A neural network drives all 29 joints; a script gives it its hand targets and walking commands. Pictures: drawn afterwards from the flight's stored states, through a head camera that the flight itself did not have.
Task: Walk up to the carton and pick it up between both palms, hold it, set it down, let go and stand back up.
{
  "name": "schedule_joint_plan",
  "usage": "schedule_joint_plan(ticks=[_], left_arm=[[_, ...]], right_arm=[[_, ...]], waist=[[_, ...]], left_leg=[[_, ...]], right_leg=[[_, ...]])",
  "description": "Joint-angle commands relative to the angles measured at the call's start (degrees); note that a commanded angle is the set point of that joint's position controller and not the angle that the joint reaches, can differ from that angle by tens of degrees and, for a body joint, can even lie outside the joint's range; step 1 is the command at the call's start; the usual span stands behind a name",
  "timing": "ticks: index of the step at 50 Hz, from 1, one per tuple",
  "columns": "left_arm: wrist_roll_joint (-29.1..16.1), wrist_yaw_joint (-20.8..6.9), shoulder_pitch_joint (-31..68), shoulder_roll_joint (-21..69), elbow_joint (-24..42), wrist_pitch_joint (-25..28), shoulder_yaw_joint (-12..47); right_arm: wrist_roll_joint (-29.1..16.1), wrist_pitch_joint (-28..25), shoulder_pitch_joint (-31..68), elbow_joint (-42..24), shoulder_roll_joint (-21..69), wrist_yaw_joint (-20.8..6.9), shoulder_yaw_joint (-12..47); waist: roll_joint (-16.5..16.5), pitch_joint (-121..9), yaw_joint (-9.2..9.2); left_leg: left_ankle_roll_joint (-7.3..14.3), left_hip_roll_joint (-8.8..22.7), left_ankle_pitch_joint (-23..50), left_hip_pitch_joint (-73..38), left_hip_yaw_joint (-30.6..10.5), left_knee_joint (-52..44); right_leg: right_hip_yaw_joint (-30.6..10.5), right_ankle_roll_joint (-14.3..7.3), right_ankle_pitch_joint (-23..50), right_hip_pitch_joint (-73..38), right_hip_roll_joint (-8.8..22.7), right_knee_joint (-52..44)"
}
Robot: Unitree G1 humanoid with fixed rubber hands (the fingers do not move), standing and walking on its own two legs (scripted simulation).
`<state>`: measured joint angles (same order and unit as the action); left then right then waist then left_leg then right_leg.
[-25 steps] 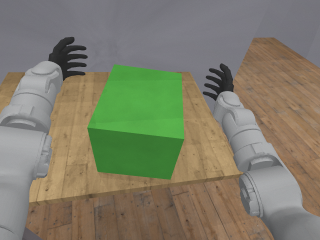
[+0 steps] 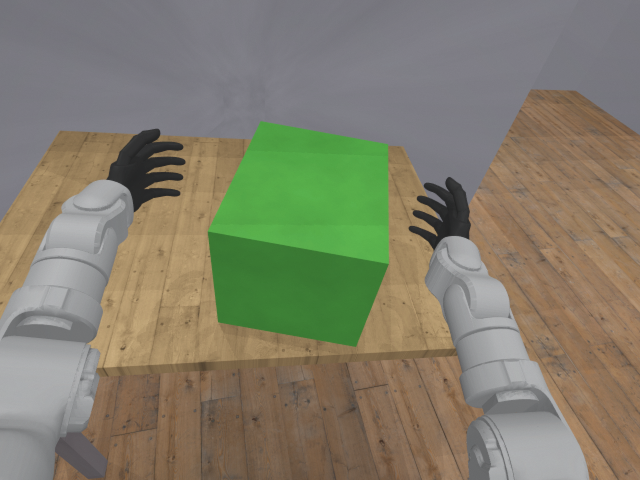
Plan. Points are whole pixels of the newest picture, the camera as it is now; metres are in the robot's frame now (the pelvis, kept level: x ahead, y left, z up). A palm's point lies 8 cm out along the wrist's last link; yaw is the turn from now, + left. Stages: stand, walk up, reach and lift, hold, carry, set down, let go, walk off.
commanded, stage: set down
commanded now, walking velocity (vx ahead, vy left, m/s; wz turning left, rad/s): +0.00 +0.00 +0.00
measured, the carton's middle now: (306, 229) +0.50 -0.01 +0.02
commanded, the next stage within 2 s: none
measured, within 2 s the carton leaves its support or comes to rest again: neither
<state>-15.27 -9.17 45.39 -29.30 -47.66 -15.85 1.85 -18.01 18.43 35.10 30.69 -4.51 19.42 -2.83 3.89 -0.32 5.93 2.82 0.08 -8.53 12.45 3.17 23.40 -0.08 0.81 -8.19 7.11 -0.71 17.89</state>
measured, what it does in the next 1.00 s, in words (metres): shifts its weight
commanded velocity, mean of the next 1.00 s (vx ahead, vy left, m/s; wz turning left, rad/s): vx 0.00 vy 0.00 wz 0.00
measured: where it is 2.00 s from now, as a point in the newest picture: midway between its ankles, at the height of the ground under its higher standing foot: outside the picture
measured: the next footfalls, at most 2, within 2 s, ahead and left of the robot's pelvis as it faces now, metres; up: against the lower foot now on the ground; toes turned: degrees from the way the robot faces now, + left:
none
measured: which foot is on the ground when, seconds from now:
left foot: down 0.00-1.00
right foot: down 0.00-1.00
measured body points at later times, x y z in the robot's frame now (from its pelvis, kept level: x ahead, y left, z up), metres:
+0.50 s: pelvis +0.02 +0.00 +0.00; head +0.01 +0.03 +0.45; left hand +0.36 +0.25 +0.09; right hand +0.31 -0.19 +0.10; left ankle +0.05 +0.08 -0.74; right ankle +0.02 -0.14 -0.74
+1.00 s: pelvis +0.05 -0.01 +0.00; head +0.05 +0.01 +0.45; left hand +0.28 +0.26 +0.05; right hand +0.25 -0.19 +0.05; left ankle +0.05 +0.08 -0.74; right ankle +0.02 -0.14 -0.74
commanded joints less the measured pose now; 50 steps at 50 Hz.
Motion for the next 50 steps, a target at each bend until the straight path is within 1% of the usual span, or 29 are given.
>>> schedule_joint_plan(ticks=[1,7,12,16,21,22,24,28,32,36,41,46,50], left_arm=[[1.1,-0.2,15.5,-6.3,14.3,-1.4,-3.8],[1.8,-0.3,6.5,-6.1,25.2,-3.5,-7.2],[1.3,-0.5,-1.0,-6.1,34.1,-4.6,-8.8],[0.7,-0.8,-6.8,-6.3,39.5,-4.8,-9.4],[0.2,-1.3,-13.9,-6.6,44.0,-4.4,-9.9],[1.1,-1.5,-20.3,-4.9,42.8,-4.9,-10.8],[1.4,-1.9,-22.7,-4.9,45.8,-4.5,-11.4],[0.0,-1.6,-25.9,-5.7,50.1,-2.2,-11.3],[-0.6,-1.1,-31.7,-6.0,52.6,1.7,-11.5],[-0.7,-1.5,-38.3,-6.0,53.5,4.9,-11.7],[-0.6,-2.6,-45.9,-5.8,54.0,7.6,-11.9],[-0.8,-3.0,-51.5,-6.3,56.0,10.7,-11.9],[-0.7,-3.1,-55.5,-7.0,56.5,14.1,-12.1]], right_arm=[[0.5,-0.1,10.8,-13.5,-5.3,-0.1,-1.4],[1.5,0.0,2.5,-23.8,-4.7,-0.5,-1.1],[1.6,0.3,-5.3,-31.7,-4.3,-0.6,-0.5],[1.4,0.9,-11.9,-36.3,-4.0,-0.5,0.1],[1.3,1.7,-19.6,-40.9,-3.4,-0.2,0.8],[1.1,2.2,-24.0,-40.8,-3.0,-0.6,3.4],[1.5,2.3,-27.2,-43.5,-3.0,-0.5,3.3],[2.9,0.8,-31.0,-48.7,-2.2,-0.6,3.0],[5.0,-2.3,-37.0,-51.6,-1.0,-1.2,3.7],[6.0,-4.6,-43.6,-52.2,0.0,-1.1,5.4],[6.4,-6.9,-51.0,-53.1,0.6,-0.3,7.3],[6.9,-10.4,-56.8,-54.8,1.1,0.0,8.0],[7.3,-13.8,-61.3,-54.3,2.1,-0.1,8.8]], waist=[[-10.3,-12.7,-0.88],[-8.6,-12.1,-2.93],[-8.5,-11.5,-3.59],[-8.9,-10.0,-3.76],[-9.2,-7.8,-4.34],[-8.9,-4.3,-5.34],[-8.7,-4.5,-5.3],[-9.0,-3.8,-6.05],[-9.1,-4.7,-7.11],[-8.4,-3.6,-7.67],[-7.3,-0.7,-8.0],[-7.4,0.6,-8.36],[-7.8,1.7,-8.66]], left_leg=[[-3.3,2.8,-2.4,-14.1,-2.7,-4.5],[-3.4,2.7,4.3,-15.9,-1.9,-3.5],[-3.8,2.7,8.2,-16.8,-1.5,-2.6],[-3.8,2.9,8.4,-17.0,-1.5,-2.8],[-3.4,3.2,6.6,-16.4,-1.6,-3.6],[-2.9,3.2,6.2,-16.9,-2.0,-4.4],[-2.8,3.2,5.6,-17.2,-2.2,-4.9],[-2.5,3.7,3.1,-15.8,-2.4,-5.1],[-2.4,4.0,4.0,-16.0,-2.7,-4.4],[-2.3,4.1,6.0,-16.8,-3.1,-3.7],[-2.3,3.9,8.5,-18.1,-3.5,-2.9],[-2.8,4.0,10.7,-19.1,-3.9,-1.8],[-2.9,4.0,11.4,-19.0,-4.3,-1.0]], right_leg=[[2.2,-2.4,1.5,0.9,-0.9,-2.3],[1.4,-2.5,4.0,-1.4,-1.3,-2.7],[0.5,-2.7,5.1,-1.8,-1.1,-3.2],[-0.5,-3.0,4.7,-1.4,-0.4,-3.8],[-1.7,-3.5,3.1,-1.2,0.6,-4.3],[-1.8,-3.2,2.8,-2.0,0.9,-4.4],[-1.9,-3.0,2.4,-1.7,1.1,-4.7],[-2.2,-3.1,0.3,-0.2,1.5,-4.5],[-2.6,-3.2,0.8,0.5,1.8,-4.1],[-3.2,-3.1,2.4,0.7,2.3,-4.3],[-3.7,-2.9,5.5,1.4,3.0,-4.9],[-3.5,-2.8,7.3,2.5,3.2,-4.9],[-3.6,-2.8,7.5,3.3,3.6,-4.9]])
